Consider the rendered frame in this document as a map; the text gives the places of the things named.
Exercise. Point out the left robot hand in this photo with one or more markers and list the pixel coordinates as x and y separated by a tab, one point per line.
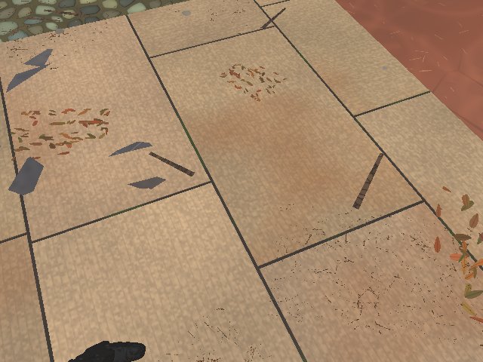
112	352

